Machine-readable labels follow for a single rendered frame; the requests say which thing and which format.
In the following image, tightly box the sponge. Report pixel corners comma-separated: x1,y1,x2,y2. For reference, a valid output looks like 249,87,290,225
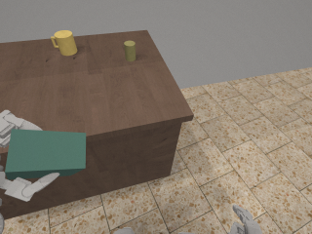
5,129,87,180

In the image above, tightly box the right robot hand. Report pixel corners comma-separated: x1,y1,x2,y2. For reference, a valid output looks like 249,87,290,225
227,204,263,234

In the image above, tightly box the left robot hand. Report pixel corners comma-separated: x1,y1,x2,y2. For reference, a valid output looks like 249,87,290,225
0,109,60,202

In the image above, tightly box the table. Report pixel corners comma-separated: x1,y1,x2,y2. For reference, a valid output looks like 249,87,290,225
0,30,194,220

